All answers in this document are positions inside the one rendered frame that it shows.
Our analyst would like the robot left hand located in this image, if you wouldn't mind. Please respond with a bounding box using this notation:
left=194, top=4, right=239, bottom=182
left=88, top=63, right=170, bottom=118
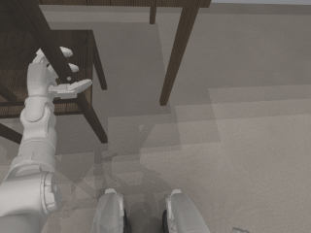
left=26, top=47, right=92, bottom=101

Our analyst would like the chair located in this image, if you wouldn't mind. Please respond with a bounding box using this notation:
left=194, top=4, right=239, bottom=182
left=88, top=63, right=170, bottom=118
left=0, top=0, right=108, bottom=145

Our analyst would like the table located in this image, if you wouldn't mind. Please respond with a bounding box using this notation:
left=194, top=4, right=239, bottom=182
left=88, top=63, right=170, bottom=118
left=36, top=0, right=212, bottom=106

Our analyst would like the left robot upper arm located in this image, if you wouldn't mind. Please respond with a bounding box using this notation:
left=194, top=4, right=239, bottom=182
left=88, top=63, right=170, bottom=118
left=0, top=171, right=62, bottom=233

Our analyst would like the right robot thigh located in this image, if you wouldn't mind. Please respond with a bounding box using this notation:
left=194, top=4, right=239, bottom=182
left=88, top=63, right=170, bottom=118
left=165, top=193, right=211, bottom=233

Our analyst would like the robot thigh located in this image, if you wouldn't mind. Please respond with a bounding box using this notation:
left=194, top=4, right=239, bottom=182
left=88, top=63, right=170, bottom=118
left=165, top=193, right=211, bottom=233
left=90, top=192, right=124, bottom=233

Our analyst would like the left robot thigh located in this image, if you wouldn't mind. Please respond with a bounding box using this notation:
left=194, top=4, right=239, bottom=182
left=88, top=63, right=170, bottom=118
left=90, top=192, right=124, bottom=233

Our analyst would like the left robot forearm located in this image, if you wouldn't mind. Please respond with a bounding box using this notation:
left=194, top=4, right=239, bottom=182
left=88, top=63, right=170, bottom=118
left=0, top=96, right=57, bottom=188

